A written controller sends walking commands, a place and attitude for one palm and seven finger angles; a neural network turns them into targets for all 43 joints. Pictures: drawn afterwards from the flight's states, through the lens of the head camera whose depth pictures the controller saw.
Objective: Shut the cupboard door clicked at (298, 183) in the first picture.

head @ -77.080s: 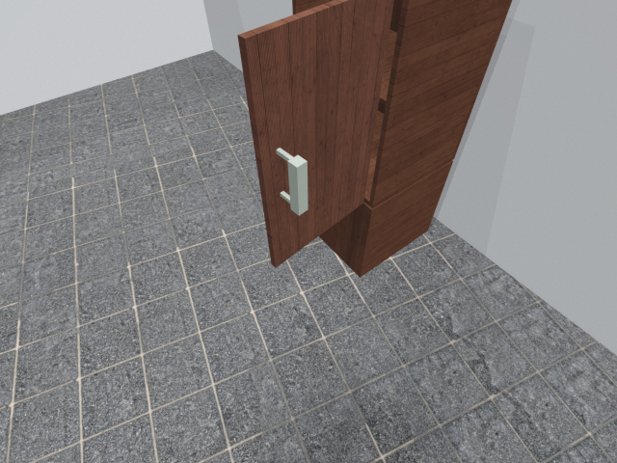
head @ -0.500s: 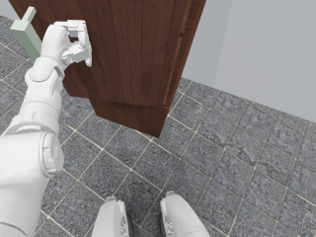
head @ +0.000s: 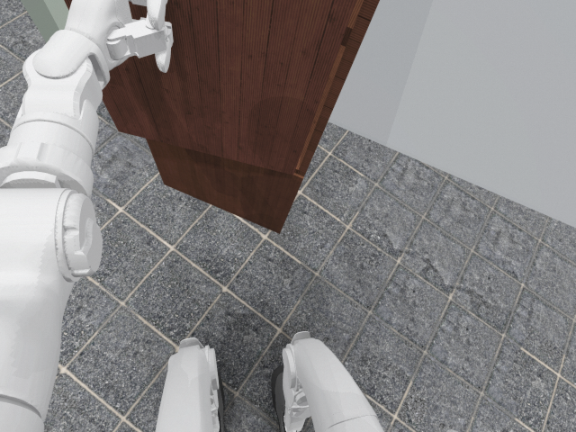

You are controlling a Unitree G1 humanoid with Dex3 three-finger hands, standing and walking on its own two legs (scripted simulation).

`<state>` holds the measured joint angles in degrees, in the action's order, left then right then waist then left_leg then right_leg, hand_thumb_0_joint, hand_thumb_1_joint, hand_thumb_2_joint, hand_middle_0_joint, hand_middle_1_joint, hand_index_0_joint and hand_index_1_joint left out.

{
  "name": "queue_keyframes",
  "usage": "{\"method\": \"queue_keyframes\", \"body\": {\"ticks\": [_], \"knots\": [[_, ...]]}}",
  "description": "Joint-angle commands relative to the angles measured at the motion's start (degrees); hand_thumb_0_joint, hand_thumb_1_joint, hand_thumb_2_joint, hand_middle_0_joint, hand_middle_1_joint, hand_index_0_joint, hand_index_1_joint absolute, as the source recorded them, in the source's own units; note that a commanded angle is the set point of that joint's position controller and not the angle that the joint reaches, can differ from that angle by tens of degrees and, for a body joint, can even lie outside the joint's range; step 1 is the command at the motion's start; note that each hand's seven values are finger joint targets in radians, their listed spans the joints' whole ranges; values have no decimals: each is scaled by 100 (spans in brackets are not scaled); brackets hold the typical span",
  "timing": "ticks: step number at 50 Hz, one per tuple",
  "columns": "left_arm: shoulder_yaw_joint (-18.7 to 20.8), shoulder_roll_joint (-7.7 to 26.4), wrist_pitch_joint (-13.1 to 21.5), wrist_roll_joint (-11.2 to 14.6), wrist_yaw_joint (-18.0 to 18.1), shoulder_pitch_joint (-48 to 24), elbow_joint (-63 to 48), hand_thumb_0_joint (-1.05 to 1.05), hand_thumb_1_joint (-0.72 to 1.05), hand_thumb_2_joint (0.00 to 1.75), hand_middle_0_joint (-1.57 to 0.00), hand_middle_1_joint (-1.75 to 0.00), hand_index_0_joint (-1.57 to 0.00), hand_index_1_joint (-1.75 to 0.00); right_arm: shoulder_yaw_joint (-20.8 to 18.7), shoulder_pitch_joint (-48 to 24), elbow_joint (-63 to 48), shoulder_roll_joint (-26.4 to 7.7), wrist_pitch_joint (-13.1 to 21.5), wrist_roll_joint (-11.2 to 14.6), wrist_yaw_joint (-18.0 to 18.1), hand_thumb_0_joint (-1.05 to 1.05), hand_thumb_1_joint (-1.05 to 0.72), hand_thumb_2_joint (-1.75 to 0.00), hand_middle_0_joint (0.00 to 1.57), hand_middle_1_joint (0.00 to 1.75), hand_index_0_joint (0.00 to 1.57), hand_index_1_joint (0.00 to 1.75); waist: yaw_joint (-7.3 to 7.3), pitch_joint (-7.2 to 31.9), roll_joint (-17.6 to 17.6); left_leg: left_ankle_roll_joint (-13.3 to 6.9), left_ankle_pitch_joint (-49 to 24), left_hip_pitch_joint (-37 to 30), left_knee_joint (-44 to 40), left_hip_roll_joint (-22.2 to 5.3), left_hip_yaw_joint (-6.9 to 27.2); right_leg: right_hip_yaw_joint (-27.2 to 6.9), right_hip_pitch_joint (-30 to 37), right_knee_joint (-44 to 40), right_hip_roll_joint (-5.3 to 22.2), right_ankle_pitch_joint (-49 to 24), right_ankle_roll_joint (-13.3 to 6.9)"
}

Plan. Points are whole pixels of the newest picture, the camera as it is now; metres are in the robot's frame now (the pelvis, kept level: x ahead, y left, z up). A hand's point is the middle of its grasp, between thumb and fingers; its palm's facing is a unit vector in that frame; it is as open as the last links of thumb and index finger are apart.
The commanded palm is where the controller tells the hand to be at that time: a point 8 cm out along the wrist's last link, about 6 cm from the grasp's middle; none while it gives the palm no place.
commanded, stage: pull the fist back off the door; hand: left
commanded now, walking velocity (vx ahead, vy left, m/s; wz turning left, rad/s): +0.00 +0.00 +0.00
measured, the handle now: (64, 7) +0.62 +0.20 +0.10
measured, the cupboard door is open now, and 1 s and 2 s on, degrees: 10 3 3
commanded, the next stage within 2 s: draw the hand back to the body in 0.94 s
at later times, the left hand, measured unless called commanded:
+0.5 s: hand (197, 27) +0.59 +0.05 +0.11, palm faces +0.04 -1.00 -0.04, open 3.1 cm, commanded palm +0.55 +0.09 +0.10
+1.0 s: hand (192, 86) +0.50 +0.06 +0.11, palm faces +0.04 -1.00 -0.05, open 3.1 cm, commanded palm +0.49 +0.11 +0.10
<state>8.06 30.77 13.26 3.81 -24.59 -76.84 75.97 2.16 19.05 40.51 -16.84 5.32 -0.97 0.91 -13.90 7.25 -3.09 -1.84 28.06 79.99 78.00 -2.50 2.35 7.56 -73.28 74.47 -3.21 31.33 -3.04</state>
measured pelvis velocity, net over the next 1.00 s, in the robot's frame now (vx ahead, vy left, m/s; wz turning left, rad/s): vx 0.04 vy -0.02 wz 0.04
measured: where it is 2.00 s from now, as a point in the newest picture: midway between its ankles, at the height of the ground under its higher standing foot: (251, 423)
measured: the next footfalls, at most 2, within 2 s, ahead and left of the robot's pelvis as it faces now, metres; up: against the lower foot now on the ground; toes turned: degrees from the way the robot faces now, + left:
none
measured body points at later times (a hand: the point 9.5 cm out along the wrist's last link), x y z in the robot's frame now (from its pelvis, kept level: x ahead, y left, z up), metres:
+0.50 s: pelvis +0.01 +0.01 +0.02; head +0.17 +0.01 +0.44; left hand +0.58 +0.11 +0.11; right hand -0.07 -0.21 -0.09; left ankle +0.06 +0.10 -0.60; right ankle +0.03 -0.10 -0.60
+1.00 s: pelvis +0.04 -0.02 +0.05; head +0.15 -0.02 +0.49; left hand +0.49 +0.12 +0.11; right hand +0.12 -0.28 -0.08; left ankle +0.06 +0.10 -0.60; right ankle +0.03 -0.10 -0.60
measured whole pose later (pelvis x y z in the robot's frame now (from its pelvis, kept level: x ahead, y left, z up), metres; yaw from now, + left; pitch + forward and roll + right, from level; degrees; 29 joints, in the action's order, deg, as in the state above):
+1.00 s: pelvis +0.04 -0.02 +0.05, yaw +2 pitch +23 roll +0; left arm 6.7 7.2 31.5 0.7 8.5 -43.6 59.2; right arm -2.3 16.8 36.0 -15.2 -1.9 -2.9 -4.8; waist -6.4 9.2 -2.4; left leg -0.2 27.1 59.7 64.2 -1.1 -0.5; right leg 4.3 -55.6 64.5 -2.2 31.7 -3.8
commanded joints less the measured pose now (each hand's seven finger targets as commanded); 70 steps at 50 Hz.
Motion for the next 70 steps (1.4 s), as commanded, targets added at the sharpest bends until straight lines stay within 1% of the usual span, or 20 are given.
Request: {"method": "queue_keyframes", "body": {"ticks": [1, 3, 4, 7, 10, 13, 16, 24, 30, 32, 36, 43, 46, 49, 53, 57, 61, 64, 66, 70], "knots": [[-16, 120, 277, 43, -7, -3785, -1427, 0, 90, 90, -130, -150, -130, -150, -360, 1378, 46, -1037, 204, -4, 87, 0, -90, -90, 20, 30, 20, 30, -794, 3375, -1307, -217, -1728, -3899, -494, 52, 450, -494, -60, -1129, -145, -1157, 42], [-14, 143, 189, 12, -10, -3779, -1275, 0, 90, 90, -130, -150, -130, -150, -342, 1362, 77, -1054, 225, -18, 100, 0, -90, -90, 20, 30, 20, 30, -831, 3341, -1262, -195, -1596, -3870, -482, 42, 464, -459, -105, -1127, -150, -1089, 45], [1260, 601, 139, 361, 1182, -3837, -1290, 0, 90, 90, -130, -150, -130, -150, -269, 1711, -168, -941, 231, -135, 53, 0, -90, -90, 20, 30, 20, 30, -580, 3288, -1226, -114, -1245, -3435, -647, -76, 596, -503, 75, -1139, -74, -969, 73], [908, -334, 106, 39, 2512, -3548, -960, 0, 90, 90, -130, -150, -130, -150, -326, 1711, -187, -862, 205, -286, -230, 0, -90, -90, 20, 30, 20, 30, -684, 3052, -1100, -24, -706, -3459, -921, -113, 885, -383, -351, -1010, -44, -732, 160], [1064, -375, 497, -514, 3743, -3621, -1309, 0, 90, 90, -130, -150, -130, -150, -401, 1889, -216, -828, 158, -525, -498, 0, -90, -90, 20, 30, 20, 30, -571, 3434, -1288, 47, -866, -3707, -977, -91, 913, -352, -325, -954, -15, -812, 191], [783, -245, 965, -1333, 4205, -3513, -1260, 0, 90, 90, -130, -150, -130, -150, -472, 2038, -161, -844, 44, -664, -750, 0, -90, -90, 20, 30, 20, 30, -634, 3622, -1387, 102, -1173, -3940, -938, -94, 896, -345, -358, -920, -12, -876, 169], [610, -189, 1150, -1544, 4020, -3282, -1173, 0, 90, 90, -130, -150, -130, -150, -533, 2115, -188, -895, -105, -617, -840, 0, -90, -90, 20, 30, 20, 30, -664, 3664, -1196, 72, -1250, -3975, -1055, -61, 826, -390, 32, -1074, -30, -947, 140], [1087, -334, 1113, -476, 3400, -1799, -1465, 0, 90, 90, -130, -150, -130, -150, -489, 1967, -486, -808, -310, -379, -720, 0, -90, -90, 20, 30, 20, 30, -106, 3493, -494, 28, -1478, -3764, -1513, 65, 394, -475, 1537, -1595, -100, -1375, 159], [892, -865, 1741, -574, 3593, -476, -1883, 0, 90, 90, -130, -150, -130, -150, -586, 1895, -521, -663, -407, -398, -783, 0, -90, -90, 20, 30, 20, 30, 130, 2963, 31, -3, -1862, -3586, -1605, 157, 65, -581, 2173, -1730, -75, -2098, 188], [567, -1284, 1882, -589, 3592, -149, -2002, 0, 90, 90, -130, -150, -130, -150, -617, 1797, -551, -611, -453, -369, -806, 0, -90, -90, 20, 30, 20, 30, 156, 2872, -86, 20, -2036, -3745, -1642, 187, -3, -596, 2217, -1740, -51, -2384, 183], [621, -1208, 2000, -561, 3557, 372, -2328, 0, 90, 90, -130, -150, -130, -150, -684, 1657, -635, -601, -578, -328, -778, 0, -90, -90, 20, 30, 20, 30, 333, 2837, 34, -10, -2063, -3633, -1683, 272, -190, -770, 2763, -1825, 4, -2875, 223], [-27, -1766, 2356, -338, 3335, 560, -3458, 0, 90, 90, -130, -150, -130, -150, -738, 1149, -709, -486, -608, -224, -646, 0, -90, -90, 20, 30, 20, 30, 354, 3177, -74, -6, -2426, -4278, -1672, 289, -214, -840, 3018, -1841, 78, -3492, 285], [-274, -1904, 2337, -324, 3270, 351, -3382, 0, 90, 90, -130, -150, -130, -150, -742, 1053, -631, -477, -619, -202, -565, 0, -90, -90, 20, 30, 20, 30, 206, 2977, 95, -49, -2273, -4207, -1591, 314, -218, -916, 2918, -1896, 113, -3476, 347], [-43, -1663, 2118, -334, 3292, 301, -2618, 0, 90, 90, -130, -150, -130, -150, -701, 934, -518, -494, -671, -168, -483, 0, -90, -90, 20, 30, 20, 30, 122, 2531, 488, -61, -1774, -3659, -1605, 335, -216, -1002, 2903, -2009, 169, -3129, 413], [253, -1491, 2004, -223, 3280, 450, -2329, 0, 90, 90, -130, -150, -130, -150, -633, 776, -611, -470, -665, -168, -439, 0, -90, -90, 20, 30, 20, 30, 327, 2802, 370, -39, -1850, -3550, -1600, 378, -231, -1031, 3146, -1918, 195, -3286, 382], [800, -877, 2020, -42, 3079, 1810, -3355, 0, 90, 90, -130, -150, -130, -150, -566, 607, -1094, -437, -695, -84, -436, 0, -90, -90, 20, 30, 20, 30, 1040, 3808, 156, -1, -2466, -3937, -1913, 425, -373, -1131, 4453, -1885, 233, -4460, 373], [690, -891, 1658, 86, 2775, 2929, -4243, 0, 90, 90, -130, -150, -130, -150, -543, 553, -1422, -416, -740, 82, -376, 0, -90, -90, 20, 30, 20, 30, 1111, 3306, 901, -68, -2226, -3869, -2331, 438, -477, -1264, 5288, -2328, 275, -5029, 581], [460, -1128, 1346, 378, 2519, 3293, -4864, 0, 90, 90, -130, -150, -130, -150, -531, 404, -1484, -434, -747, 238, -274, 0, -90, -90, 20, 30, 20, 30, 1002, 2562, 1256, -80, -1826, -4114, -2700, 403, -476, -1255, 5246, -2850, 290, -4509, 697], [-19, -1505, 1256, 557, 2319, 3257, -5357, 0, 90, 90, -130, -150, -130, -150, -513, 247, -1512, -429, -688, 314, -180, 0, -90, -90, 20, 30, 20, 30, 863, 2137, 1122, -115, -1751, -4557, -2879, 378, -447, -1182, 5022, -3122, 265, -3965, 660], [-388, -1685, 1197, 701, 2043, 3630, -5581, 0, 90, 90, -130, -150, -130, -150, -498, -8, -1357, -425, -492, 358, -50, 0, -90, -90, 20, 30, 20, 30, 872, 1385, 461, -94, -1470, -5224, -3215, 305, -333, -888, 4303, -3475, 144, -2491, 361]]}}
